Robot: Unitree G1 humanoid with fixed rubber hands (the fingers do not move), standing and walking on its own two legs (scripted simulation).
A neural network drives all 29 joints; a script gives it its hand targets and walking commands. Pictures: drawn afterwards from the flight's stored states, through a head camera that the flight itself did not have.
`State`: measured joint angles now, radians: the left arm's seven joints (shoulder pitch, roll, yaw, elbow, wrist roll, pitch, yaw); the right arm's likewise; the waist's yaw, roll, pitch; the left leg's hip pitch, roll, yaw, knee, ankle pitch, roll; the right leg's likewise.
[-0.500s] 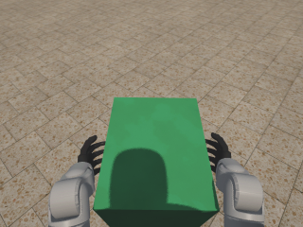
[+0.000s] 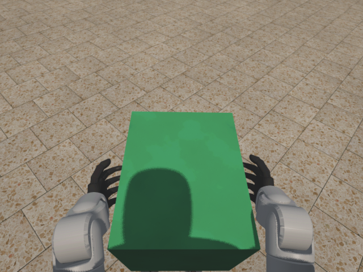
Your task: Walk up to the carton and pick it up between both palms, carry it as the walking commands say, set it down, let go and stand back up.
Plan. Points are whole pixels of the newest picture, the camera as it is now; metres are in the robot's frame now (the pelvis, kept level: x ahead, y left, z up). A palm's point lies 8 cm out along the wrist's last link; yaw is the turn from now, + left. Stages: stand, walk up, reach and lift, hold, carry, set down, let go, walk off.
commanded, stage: carry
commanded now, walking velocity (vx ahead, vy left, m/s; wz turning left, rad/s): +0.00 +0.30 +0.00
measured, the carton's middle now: (181, 192) +0.30 +0.01 +0.01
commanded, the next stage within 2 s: none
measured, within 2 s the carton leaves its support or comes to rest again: neither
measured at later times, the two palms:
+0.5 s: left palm out of the picture +0.22 +0.38 +0.07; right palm (155, 205) +0.24 +0.06 +0.08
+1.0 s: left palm out of the picture +0.21 +0.46 +0.10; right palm (100, 222) +0.20 +0.15 +0.10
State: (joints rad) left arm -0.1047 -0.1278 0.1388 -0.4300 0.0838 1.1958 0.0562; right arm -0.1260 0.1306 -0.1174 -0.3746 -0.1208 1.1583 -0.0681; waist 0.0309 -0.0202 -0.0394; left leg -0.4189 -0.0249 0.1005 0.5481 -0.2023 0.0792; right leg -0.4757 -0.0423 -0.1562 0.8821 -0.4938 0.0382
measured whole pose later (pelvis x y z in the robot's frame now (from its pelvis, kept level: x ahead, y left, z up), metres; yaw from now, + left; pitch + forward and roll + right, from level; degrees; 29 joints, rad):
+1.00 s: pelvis -0.05 +0.31 +0.01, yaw -2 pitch +3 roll -2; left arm -0.12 -0.13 0.13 -0.34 0.12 1.22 0.05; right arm -0.15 0.13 -0.15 -0.29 -0.12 1.21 -0.07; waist -0.02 0.02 -0.15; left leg -0.32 -0.09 0.14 0.33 -0.09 0.12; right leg -0.28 -0.03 -0.13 0.52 -0.36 0.01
